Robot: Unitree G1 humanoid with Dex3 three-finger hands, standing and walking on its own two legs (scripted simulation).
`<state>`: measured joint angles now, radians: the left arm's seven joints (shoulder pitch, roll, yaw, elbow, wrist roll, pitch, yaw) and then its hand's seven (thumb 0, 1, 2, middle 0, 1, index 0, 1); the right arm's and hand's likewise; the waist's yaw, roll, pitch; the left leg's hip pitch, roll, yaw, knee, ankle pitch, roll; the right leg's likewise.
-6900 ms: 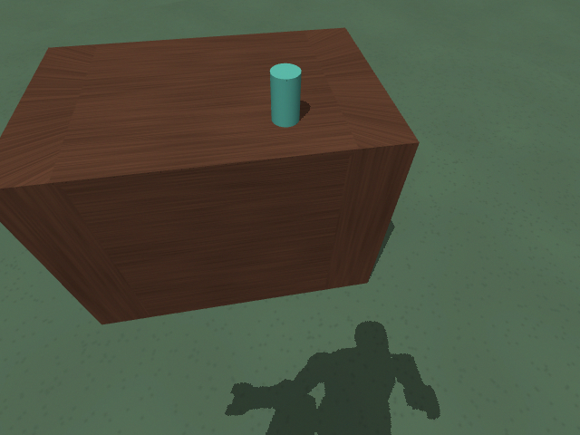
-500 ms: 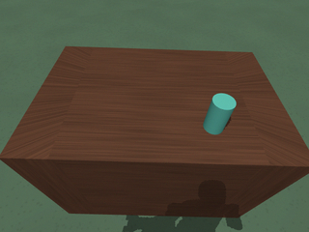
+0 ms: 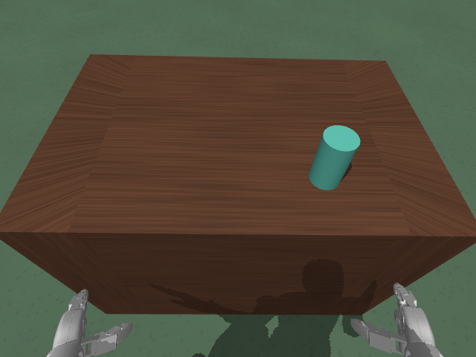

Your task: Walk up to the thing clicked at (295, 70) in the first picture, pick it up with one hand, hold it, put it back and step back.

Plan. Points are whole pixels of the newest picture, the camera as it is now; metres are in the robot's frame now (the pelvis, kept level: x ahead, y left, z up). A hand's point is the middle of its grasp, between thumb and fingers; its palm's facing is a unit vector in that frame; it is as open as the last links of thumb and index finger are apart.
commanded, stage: rise first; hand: right
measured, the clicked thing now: (332, 159) +0.50 -0.20 -0.01
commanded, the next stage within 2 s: go down in 1.38 s
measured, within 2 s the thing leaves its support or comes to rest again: neither
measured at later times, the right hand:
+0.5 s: hand (414, 310) +0.19 -0.26 +0.00, palm faces +0.26 +0.91 -0.33, open 17.5 cm
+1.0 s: hand (433, 310) +0.18 -0.25 +0.06, palm faces +0.27 +0.89 -0.37, open 17.7 cm
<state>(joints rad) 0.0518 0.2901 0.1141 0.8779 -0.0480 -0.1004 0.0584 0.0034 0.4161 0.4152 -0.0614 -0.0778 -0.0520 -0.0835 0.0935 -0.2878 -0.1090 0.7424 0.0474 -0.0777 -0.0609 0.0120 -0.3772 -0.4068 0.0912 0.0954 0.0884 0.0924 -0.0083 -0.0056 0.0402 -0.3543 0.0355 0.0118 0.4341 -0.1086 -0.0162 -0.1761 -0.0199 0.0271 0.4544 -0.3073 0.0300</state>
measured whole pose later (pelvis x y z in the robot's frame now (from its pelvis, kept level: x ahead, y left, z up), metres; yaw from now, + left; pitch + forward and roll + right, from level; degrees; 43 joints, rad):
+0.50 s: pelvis +0.02 -0.01 +0.00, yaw -1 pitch -2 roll +0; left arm 0.27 0.22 0.10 0.61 -0.02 -0.12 0.05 -0.01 -0.51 0.05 -0.06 -0.04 -0.05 -0.05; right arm 0.41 -0.28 -0.15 0.12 0.04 -0.10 -0.05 0.00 0.56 -0.04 0.04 0.06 0.05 0.06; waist -0.03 -0.03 0.02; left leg -0.22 0.05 0.03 0.40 -0.13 -0.03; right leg -0.05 -0.01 0.05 0.41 -0.32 0.02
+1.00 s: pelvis +0.01 -0.01 +0.00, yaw -2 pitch -4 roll +0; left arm 0.24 0.22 0.13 0.66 -0.02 -0.14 0.04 -0.01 -0.56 0.07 -0.06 -0.04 -0.04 -0.05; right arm 0.48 -0.29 -0.19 -0.08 0.04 -0.18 -0.02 -0.01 0.59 -0.04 0.05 0.06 0.06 0.06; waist -0.04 -0.05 0.05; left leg -0.21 0.05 0.04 0.40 -0.12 -0.03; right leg -0.04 -0.01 0.05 0.41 -0.31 0.02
